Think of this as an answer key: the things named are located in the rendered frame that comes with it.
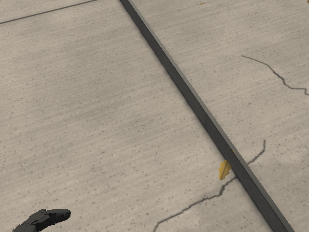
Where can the left robot hand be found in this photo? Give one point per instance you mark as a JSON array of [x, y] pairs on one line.
[[42, 219]]

